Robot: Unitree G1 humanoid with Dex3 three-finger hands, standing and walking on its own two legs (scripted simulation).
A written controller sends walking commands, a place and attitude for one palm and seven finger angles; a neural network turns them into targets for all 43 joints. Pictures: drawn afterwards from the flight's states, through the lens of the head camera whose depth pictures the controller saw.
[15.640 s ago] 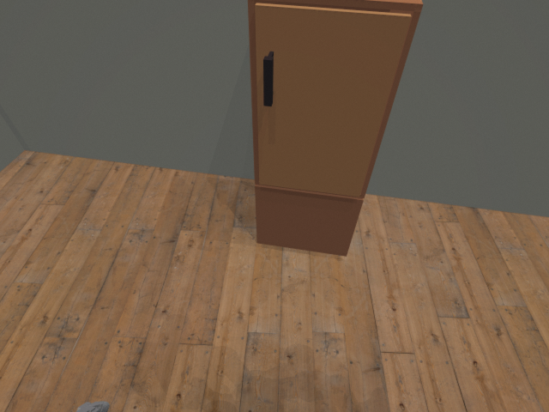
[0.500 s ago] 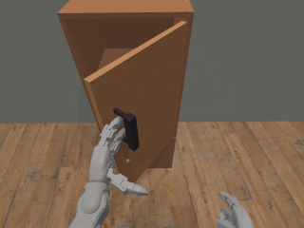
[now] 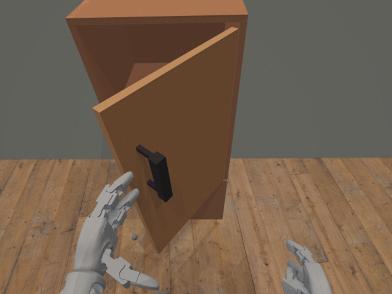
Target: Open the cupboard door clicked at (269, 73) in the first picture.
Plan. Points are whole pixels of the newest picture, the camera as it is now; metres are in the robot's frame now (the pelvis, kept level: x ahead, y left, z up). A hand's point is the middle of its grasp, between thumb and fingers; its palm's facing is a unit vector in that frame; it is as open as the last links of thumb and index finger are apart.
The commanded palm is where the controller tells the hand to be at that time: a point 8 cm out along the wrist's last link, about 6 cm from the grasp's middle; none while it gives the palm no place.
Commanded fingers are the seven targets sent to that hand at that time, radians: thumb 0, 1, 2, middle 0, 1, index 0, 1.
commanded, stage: slide the hand sideways off the handle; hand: left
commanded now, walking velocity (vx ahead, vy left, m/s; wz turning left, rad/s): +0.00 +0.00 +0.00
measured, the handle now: (154, 173) +0.33 +0.10 +0.10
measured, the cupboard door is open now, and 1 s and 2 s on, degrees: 52 52 52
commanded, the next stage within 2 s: draw the hand back to the body in 0.08 s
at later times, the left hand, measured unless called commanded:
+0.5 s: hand (99, 241) +0.19 +0.16 +0.11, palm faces +0.02 -1.00 -0.05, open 16.3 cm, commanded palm +0.16 +0.22 +0.13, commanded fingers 0.00 -0.50 0.30 -0.15 -0.30 -0.15 -0.30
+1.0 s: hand (37, 226) +0.19 +0.25 +0.15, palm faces +0.27 -0.91 -0.32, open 13.6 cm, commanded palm +0.15 +0.29 +0.17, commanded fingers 0.00 0.27 0.63 -0.18 -0.30 -0.18 -0.30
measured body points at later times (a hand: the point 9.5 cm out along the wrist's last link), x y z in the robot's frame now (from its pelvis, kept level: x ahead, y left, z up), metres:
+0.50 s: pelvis -0.01 +0.01 +0.00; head -0.02 -0.01 +0.45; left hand +0.18 +0.22 +0.12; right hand +0.17 -0.21 -0.07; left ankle +0.06 +0.15 -0.70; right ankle -0.06 -0.09 -0.70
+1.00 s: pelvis +0.00 +0.04 +0.04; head -0.01 +0.02 +0.49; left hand +0.17 +0.29 +0.17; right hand +0.19 -0.18 -0.04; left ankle +0.06 +0.15 -0.70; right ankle -0.06 -0.09 -0.70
